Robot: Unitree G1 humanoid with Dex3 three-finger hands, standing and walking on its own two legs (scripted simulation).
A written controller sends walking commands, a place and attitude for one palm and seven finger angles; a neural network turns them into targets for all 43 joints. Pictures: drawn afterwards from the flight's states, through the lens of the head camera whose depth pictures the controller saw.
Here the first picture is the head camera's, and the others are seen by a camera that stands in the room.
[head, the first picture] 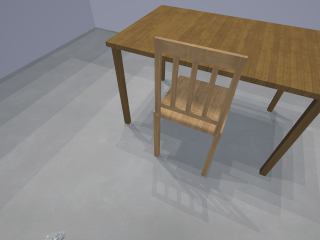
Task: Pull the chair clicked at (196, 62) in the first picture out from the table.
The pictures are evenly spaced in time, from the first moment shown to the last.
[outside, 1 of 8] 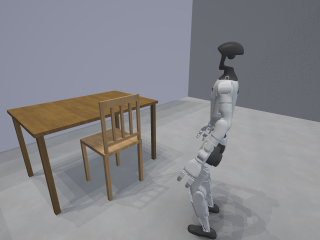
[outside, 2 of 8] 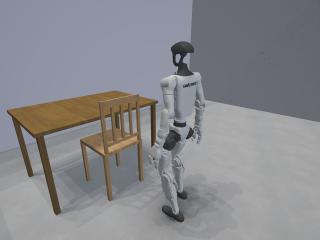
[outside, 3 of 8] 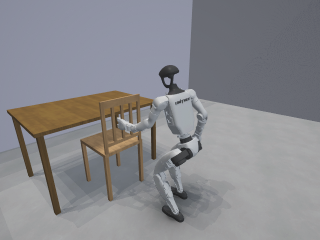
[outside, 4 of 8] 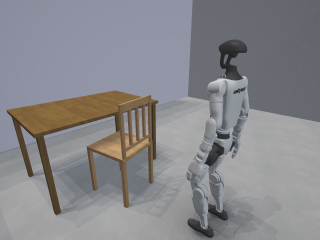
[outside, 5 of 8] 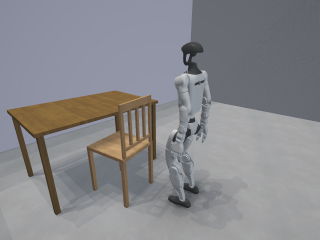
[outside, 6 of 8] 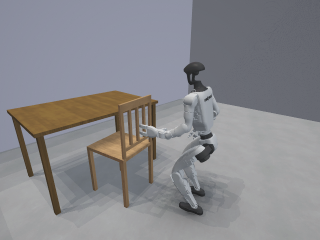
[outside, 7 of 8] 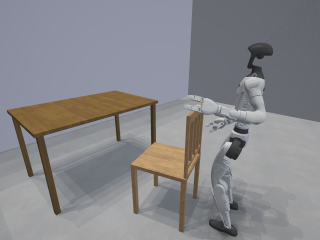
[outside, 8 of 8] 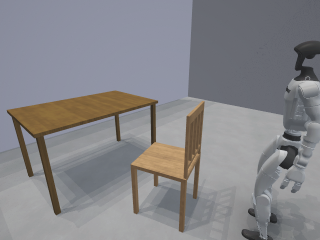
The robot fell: no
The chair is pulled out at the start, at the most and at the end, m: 0.00 0.61 0.61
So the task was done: yes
